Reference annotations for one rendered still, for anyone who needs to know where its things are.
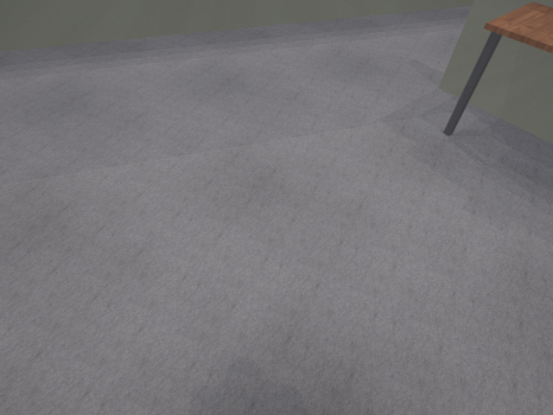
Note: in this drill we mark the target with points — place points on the table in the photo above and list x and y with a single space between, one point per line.
531 24

